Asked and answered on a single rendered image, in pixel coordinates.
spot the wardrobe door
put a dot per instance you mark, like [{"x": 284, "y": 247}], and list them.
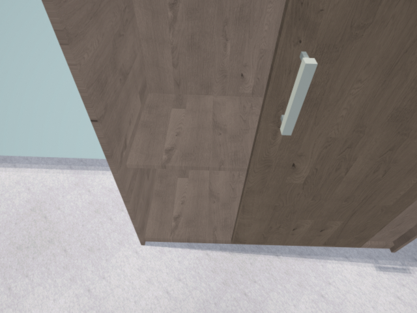
[
  {"x": 400, "y": 225},
  {"x": 350, "y": 165}
]

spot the handle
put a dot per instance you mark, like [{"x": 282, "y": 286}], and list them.
[{"x": 300, "y": 89}]

